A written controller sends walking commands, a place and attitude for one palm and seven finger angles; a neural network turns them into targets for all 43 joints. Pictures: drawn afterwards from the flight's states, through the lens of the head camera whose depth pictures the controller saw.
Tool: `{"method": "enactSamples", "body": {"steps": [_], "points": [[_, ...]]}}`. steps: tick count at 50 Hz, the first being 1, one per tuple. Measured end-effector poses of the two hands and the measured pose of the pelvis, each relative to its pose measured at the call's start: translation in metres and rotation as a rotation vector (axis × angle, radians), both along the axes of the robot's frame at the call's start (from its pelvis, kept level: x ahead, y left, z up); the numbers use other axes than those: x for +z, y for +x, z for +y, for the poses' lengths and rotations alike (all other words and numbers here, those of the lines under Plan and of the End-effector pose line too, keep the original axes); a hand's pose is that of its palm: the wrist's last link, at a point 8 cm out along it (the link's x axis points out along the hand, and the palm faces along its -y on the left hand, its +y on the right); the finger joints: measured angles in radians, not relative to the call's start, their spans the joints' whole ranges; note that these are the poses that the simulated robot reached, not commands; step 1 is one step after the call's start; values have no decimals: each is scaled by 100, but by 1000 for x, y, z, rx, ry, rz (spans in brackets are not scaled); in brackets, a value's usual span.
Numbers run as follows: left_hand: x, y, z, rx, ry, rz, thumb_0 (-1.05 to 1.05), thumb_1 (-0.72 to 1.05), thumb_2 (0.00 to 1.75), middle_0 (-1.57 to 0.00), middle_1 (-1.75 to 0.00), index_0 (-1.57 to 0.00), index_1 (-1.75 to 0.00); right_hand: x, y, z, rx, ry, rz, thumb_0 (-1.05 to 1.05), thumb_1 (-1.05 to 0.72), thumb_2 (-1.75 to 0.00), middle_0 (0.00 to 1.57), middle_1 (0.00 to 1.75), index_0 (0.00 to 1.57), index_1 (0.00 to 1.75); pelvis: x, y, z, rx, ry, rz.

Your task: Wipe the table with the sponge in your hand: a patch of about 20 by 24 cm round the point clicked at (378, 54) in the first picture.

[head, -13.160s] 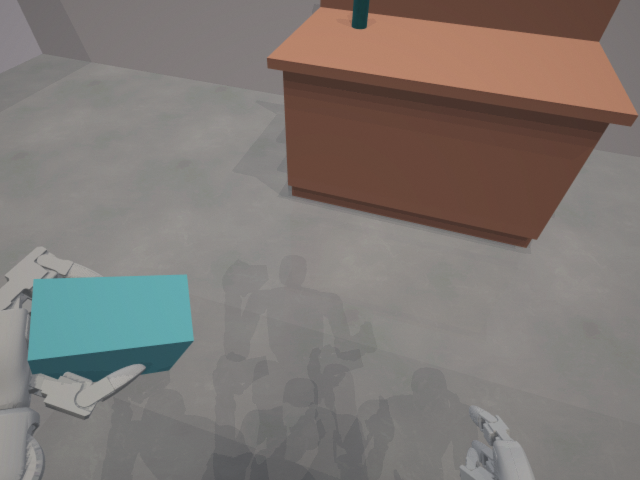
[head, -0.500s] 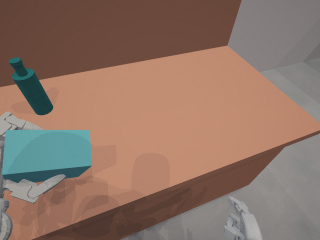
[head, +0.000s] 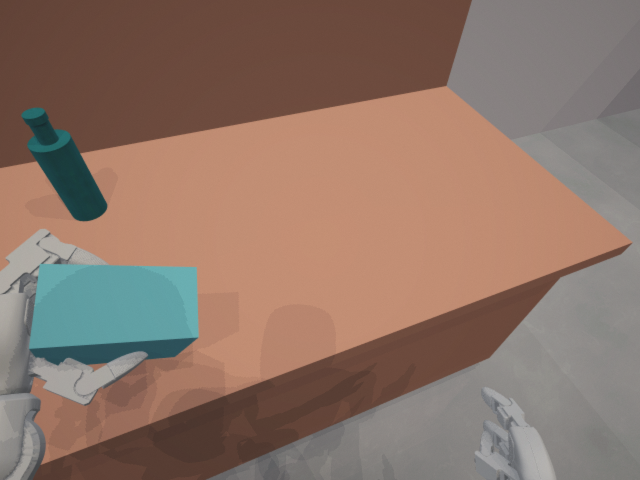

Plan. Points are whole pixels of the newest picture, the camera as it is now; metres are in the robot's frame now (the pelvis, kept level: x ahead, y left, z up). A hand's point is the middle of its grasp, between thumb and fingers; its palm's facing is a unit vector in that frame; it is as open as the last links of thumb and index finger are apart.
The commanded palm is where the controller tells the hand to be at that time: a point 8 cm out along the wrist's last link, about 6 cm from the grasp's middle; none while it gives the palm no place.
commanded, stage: come to a stop and stand still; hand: left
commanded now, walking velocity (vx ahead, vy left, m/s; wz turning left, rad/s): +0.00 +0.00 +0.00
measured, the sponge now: (142, 317) +0.24 +0.20 +0.14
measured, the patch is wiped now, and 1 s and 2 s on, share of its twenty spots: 0.00 0.00 0.00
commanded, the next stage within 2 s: look again from close up in 0.30 s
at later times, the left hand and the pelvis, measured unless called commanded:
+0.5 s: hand (45, 314) +0.22 +0.28 +0.15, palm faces +0.37 -0.86 -0.36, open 10.7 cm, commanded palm +0.16 +0.31 +0.18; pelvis +0.01 +0.03 +0.00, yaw +1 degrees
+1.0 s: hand (53, 294) +0.24 +0.28 +0.16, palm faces +0.37 -0.86 -0.36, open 10.7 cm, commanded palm +0.18 +0.31 +0.18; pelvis +0.02 +0.03 +0.00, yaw +1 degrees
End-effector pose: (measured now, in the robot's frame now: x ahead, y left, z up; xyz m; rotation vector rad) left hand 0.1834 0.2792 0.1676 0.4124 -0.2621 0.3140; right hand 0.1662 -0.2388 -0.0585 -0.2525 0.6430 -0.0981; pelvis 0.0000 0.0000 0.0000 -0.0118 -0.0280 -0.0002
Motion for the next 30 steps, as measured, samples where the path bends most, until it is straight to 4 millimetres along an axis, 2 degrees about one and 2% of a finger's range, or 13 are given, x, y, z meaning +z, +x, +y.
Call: {"method": "enactSamples", "body": {"steps": [2,4,8,11,15,21,25,30], "points": [[-8,-6,-6,-53,-7,25,-1,-54,102,-65,-137,-67,-136,0,-10,2,-17,-13,14,1,-91,-89,20,30,20,30,0,-2,2,5,-3,0],[-12,-10,-3,-69,8,36,-1,-54,102,-65,-137,-67,-136,-1,-19,5,-26,-23,32,1,-91,-89,20,30,20,30,0,-4,3,10,-5,-1],[-6,-14,20,-20,54,7,-1,-54,102,-65,-137,-67,-136,-5,-30,17,-13,-25,61,1,-91,-89,20,30,20,30,-1,-7,8,21,-9,-1],[3,-15,35,29,72,-40,-1,-54,102,-65,-137,-67,-136,-8,-30,29,13,-12,69,1,-91,-89,20,30,20,30,-1,-8,12,27,-7,-1],[7,-16,41,57,58,-73,-1,-54,102,-65,-137,-67,-136,-10,-22,45,49,14,63,1,-91,-89,20,30,20,30,0,-4,19,28,-6,0],[-5,-6,41,34,14,-31,-1,-54,102,-65,-137,-67,-136,-5,0,63,82,29,32,1,-90,-89,20,30,20,30,1,4,27,25,-13,8],[-8,2,44,20,13,-9,-1,-54,102,-65,-137,-67,-136,2,17,68,86,23,3,1,-90,-89,20,30,20,30,1,9,31,24,-15,10],[-2,8,50,12,30,-25,-2,-54,102,-65,-137,-67,-136,10,32,70,82,6,-23,1,-90,-89,20,30,20,30,2,15,35,25,-15,13]]}}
